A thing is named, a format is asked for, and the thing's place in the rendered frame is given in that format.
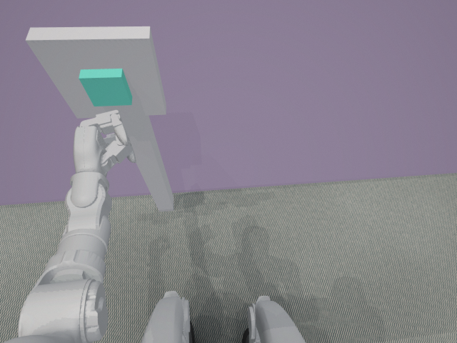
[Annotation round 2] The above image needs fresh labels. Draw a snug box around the left robot upper arm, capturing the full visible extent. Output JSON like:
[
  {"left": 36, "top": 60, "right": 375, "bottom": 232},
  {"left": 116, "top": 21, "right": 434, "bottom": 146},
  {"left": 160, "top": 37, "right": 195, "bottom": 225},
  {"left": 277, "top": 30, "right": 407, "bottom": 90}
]
[{"left": 3, "top": 279, "right": 109, "bottom": 343}]

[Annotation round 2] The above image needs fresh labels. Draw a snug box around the button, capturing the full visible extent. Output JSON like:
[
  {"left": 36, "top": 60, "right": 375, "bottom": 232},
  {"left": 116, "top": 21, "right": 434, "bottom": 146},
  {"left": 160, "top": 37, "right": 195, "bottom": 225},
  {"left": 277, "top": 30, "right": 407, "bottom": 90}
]
[{"left": 79, "top": 69, "right": 132, "bottom": 106}]

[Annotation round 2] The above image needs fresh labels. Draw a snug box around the left robot hand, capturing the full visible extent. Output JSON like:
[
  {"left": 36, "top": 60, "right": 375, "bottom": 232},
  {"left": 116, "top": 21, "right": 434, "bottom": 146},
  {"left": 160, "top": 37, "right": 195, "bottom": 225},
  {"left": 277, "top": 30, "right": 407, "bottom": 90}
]
[{"left": 73, "top": 110, "right": 136, "bottom": 177}]

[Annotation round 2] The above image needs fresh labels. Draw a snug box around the robot left forearm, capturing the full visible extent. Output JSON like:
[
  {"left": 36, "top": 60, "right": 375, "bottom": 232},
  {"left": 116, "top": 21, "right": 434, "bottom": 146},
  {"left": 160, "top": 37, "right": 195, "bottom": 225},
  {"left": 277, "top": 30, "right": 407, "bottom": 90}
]
[{"left": 18, "top": 171, "right": 112, "bottom": 337}]

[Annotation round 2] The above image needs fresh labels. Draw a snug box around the robot left thigh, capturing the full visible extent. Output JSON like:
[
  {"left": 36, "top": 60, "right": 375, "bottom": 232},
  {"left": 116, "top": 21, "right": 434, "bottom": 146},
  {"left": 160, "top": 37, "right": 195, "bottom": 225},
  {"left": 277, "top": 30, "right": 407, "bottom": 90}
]
[{"left": 141, "top": 297, "right": 190, "bottom": 343}]

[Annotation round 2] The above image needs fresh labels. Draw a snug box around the robot thigh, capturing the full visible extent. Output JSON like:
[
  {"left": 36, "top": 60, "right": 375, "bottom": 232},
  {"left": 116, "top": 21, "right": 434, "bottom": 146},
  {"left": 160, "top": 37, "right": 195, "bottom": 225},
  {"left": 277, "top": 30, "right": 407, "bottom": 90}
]
[
  {"left": 141, "top": 297, "right": 190, "bottom": 343},
  {"left": 248, "top": 301, "right": 306, "bottom": 343}
]

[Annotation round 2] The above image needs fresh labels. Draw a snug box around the robot right thigh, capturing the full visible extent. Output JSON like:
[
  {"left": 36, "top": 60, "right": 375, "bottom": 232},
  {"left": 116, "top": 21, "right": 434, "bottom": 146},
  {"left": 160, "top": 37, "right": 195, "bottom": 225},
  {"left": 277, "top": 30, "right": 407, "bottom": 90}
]
[{"left": 248, "top": 301, "right": 306, "bottom": 343}]

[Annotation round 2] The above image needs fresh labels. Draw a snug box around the panel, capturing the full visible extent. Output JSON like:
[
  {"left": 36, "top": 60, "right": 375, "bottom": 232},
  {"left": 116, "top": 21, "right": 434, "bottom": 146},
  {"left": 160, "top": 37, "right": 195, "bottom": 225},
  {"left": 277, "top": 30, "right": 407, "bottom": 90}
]
[{"left": 26, "top": 26, "right": 174, "bottom": 212}]

